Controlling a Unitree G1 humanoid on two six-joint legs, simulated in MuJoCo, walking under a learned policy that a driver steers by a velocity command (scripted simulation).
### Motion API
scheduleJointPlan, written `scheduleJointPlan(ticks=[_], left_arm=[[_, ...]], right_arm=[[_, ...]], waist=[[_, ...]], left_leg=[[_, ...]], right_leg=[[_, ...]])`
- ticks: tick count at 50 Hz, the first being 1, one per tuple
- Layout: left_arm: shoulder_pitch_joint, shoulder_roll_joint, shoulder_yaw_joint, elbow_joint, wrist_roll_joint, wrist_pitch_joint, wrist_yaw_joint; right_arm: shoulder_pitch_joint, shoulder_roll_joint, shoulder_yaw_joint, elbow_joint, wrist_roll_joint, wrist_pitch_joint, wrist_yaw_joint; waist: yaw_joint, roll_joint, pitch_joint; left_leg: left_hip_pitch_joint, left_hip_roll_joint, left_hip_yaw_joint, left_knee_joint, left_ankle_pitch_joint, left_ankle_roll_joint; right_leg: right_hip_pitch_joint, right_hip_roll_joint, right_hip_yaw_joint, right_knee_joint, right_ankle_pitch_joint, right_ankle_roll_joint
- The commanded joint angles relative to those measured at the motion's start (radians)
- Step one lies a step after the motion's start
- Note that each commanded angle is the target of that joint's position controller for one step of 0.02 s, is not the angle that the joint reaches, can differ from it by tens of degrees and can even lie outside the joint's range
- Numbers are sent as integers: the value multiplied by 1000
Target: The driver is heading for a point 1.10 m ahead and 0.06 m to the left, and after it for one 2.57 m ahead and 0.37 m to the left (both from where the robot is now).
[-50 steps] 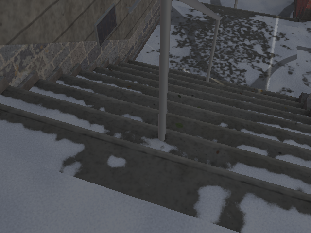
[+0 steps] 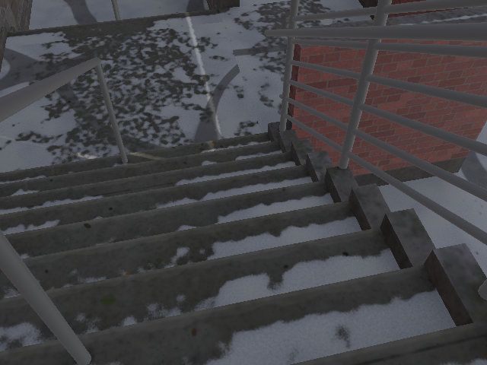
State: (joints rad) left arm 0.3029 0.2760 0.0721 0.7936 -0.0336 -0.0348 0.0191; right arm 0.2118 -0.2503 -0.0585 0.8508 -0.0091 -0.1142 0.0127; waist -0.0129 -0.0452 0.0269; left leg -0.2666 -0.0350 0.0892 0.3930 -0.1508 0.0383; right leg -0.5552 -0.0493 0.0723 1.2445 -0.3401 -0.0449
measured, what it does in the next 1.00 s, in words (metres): walks ahead: right foot, then left foot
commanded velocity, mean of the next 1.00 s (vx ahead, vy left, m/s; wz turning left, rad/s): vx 0.24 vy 0.00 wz -0.03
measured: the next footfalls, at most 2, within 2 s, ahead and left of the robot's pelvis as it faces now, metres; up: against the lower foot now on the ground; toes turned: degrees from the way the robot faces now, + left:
right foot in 0.32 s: +0.32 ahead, -0.18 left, +0.00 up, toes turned -12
left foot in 0.80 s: +0.28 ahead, +0.04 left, +0.00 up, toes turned +0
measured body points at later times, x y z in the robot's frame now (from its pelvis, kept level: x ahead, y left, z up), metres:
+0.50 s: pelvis +0.22 -0.08 +0.00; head +0.26 -0.10 +0.44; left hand +0.41 +0.14 -0.10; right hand +0.26 -0.37 -0.14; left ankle +0.21 +0.09 -0.66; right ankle +0.28 -0.17 -0.74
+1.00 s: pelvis +0.25 -0.04 +0.00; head +0.28 -0.01 +0.45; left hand +0.41 +0.25 -0.11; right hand +0.36 -0.32 -0.09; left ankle +0.24 +0.04 -0.74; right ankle +0.26 -0.19 -0.65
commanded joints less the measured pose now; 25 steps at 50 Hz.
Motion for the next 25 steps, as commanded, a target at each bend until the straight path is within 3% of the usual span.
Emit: scheduleJointPlan(ticks=[1, 4, 7, 12, 13, 14, 15, 16, 17, 18, 19, 20, 21, 22, 23, 25], left_arm=[[74, 14, 7, -64, 0, 16, 3], [-14, 18, 1, -107, 12, 6, -4], [-98, 6, -11, -139, 14, -2, -25], [-239, 21, -12, -222, 12, -6, -59], [-218, 23, -8, -230, 9, -10, -64], [-152, 38, 3, -218, 11, -15, -62], [-19, 94, 31, -192, 22, -19, -59], [109, 190, 65, -176, 31, -17, -43], [96, 297, 72, -205, 46, -13, -29], [143, 209, 41, -192, 43, -5, -35], [112, 146, 21, -180, 39, 1, -39], [61, 126, 11, -166, 30, 5, -36], [-5, 103, 0, -175, 24, 2, -36], [-60, 85, -8, -179, 30, -2, -36], [-86, 73, -13, -173, 43, -7, -37], [-130, 70, -20, -150, 63, -20, -42]], right_arm=[[-19, -87, -24, -28, 6, -28, 9], [1, -138, -39, -11, -5, -23, -1], [18, -157, -40, -3, 4, -6, -9], [105, -212, -46, 38, 26, 24, -8], [99, -214, -44, 42, 30, 36, -8], [85, -216, -41, 45, 40, 50, -12], [60, -210, -34, 38, 35, 60, -19], [79, -178, -17, 27, 13, 55, -26], [178, -66, 23, -7, -23, 34, -13], [205, -134, 16, 28, 22, 10, 2], [124, -194, -3, 11, 62, 10, 5], [82, -167, 4, -8, 55, 18, -4], [65, -148, 7, -5, 29, 33, -19], [74, -139, 6, -5, 21, 53, -26], [111, -116, 11, 7, 24, 73, -30], [155, -92, 9, 20, 17, 105, -45]], waist=[[35, 119, -3], [13, 95, 6], [-18, 86, 14], [-69, 80, 62], [-48, 92, 59], [-1, 103, 16], [70, 90, -65], [122, 34, -175], [39, -221, -296], [88, -212, -467], [97, -119, -352], [73, -48, -246], [39, 26, -196], [4, 30, -172], [-25, 26, -173], [-58, 29, -170]], left_leg=[[45, 295, -216, -247, 74, 184], [92, 289, -121, -245, 148, 180], [129, 281, -31, -205, 231, 153], [195, 310, -2, -152, 239, 135], [226, 317, 4, -103, 347, 125], [257, 313, 19, -10, 536, 109], [251, 266, 58, 169, 658, 78], [114, 210, 87, 426, 476, 29], [-274, 35, 72, 846, -360, -47], [-335, 9, -133, 1004, -519, -61], [-391, 62, -153, 1026, -473, -55], [-414, 98, -144, 970, -428, -59], [-364, 125, -154, 890, -368, -68], [-291, 144, -162, 828, -333, -72], [-221, 147, -167, 766, -305, -76], [-96, 120, -160, 640, -243, -93]], right_leg=[[-108, -96, 51, -43, 76, -2], [-164, -102, 50, -223, 235, 4], [-131, -87, -11, -402, 359, -2], [-65, -26, -98, -574, 277, -29], [-34, -8, -111, -610, 224, -46], [56, 30, -143, -660, 201, -64], [237, 74, -166, -729, 281, -86], [480, -11, -40, -700, 514, -134], [803, -296, 388, -706, 753, -326], [831, -379, 563, -823, 768, -400], [755, -330, 407, -823, 822, -344], [660, -279, 297, -819, 811, -287], [537, -252, 235, -839, 826, -253], [441, -225, 182, -866, 826, -235], [383, -218, 145, -887, 820, -227], [277, -193, 50, -909, 885, -226]])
